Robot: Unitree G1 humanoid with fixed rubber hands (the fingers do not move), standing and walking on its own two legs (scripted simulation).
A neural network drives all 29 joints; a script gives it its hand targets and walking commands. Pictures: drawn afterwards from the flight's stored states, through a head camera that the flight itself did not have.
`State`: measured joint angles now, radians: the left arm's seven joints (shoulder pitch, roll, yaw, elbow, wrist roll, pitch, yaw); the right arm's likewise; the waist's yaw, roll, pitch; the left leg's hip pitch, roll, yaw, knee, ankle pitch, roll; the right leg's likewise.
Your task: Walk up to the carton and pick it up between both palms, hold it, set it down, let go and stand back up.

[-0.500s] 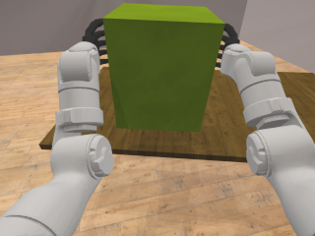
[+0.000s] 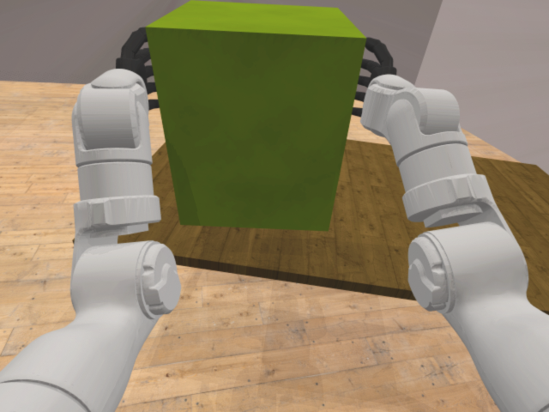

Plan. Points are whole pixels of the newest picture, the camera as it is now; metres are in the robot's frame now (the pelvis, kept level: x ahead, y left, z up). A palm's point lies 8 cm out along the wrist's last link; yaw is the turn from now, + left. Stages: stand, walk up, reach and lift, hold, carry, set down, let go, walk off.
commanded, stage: hold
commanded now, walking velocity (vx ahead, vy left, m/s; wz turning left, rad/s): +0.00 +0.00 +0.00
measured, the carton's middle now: (259, 115) +0.40 +0.03 +0.31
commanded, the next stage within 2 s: set down in 1.36 s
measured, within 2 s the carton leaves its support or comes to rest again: neither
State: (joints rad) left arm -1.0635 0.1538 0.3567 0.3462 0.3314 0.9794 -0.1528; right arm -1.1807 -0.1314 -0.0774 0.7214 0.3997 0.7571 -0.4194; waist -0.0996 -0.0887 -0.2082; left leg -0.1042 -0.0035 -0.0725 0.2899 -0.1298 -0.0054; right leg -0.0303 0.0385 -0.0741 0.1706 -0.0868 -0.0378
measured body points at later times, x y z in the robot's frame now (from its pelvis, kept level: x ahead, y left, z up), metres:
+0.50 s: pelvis -0.01 -0.01 +0.00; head -0.10 +0.00 +0.44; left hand +0.38 +0.11 +0.34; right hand +0.37 -0.19 +0.34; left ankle +0.02 +0.12 -0.75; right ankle +0.00 -0.09 -0.75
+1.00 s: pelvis -0.01 +0.00 +0.00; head -0.10 +0.05 +0.44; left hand +0.36 +0.19 +0.33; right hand +0.37 -0.11 +0.34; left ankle +0.02 +0.12 -0.75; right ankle +0.00 -0.09 -0.75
